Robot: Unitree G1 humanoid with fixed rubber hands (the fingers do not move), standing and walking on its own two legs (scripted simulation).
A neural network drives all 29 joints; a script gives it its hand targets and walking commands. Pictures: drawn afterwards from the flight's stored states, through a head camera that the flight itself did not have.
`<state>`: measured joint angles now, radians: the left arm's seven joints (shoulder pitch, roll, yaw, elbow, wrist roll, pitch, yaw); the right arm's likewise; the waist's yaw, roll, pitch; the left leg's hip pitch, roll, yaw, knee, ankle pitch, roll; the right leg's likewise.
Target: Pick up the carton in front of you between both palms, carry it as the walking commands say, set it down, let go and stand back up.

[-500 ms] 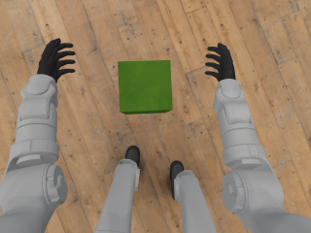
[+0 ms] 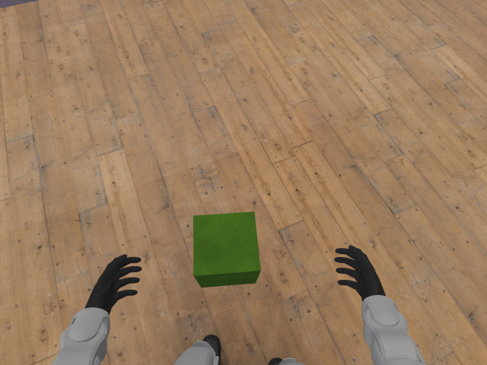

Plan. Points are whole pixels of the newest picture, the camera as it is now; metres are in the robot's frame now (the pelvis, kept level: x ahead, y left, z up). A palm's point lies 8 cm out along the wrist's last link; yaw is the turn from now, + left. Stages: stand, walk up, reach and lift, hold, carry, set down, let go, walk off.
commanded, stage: let go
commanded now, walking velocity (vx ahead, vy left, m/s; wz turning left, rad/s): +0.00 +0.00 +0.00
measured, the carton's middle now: (226, 251) +0.45 +0.07 -0.63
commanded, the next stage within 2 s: stand in 0.66 s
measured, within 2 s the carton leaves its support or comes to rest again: neither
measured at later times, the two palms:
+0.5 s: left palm (115, 318) +0.20 +0.20 -0.05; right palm (423, 329) +0.20 -0.26 -0.05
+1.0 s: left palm out of the picture +0.12 +0.28 -0.09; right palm (400, 341) +0.18 -0.25 -0.11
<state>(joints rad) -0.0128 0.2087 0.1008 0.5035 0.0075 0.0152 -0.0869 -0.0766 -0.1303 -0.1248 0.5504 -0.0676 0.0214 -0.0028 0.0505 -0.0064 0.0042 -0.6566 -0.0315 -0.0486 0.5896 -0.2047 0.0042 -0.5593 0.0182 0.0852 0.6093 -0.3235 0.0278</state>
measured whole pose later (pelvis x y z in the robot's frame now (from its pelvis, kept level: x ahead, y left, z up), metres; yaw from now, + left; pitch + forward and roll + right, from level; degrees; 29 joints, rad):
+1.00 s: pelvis +0.06 -0.01 -0.01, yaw +8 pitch +5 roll +1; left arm 0.34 0.29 0.04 0.58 0.02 0.01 0.06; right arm 0.34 -0.26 -0.03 0.72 -0.02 -0.06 -0.02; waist 0.03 -0.02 -0.08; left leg -0.43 -0.11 -0.14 0.73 -0.38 0.01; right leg -0.25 -0.07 -0.07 0.69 -0.53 0.02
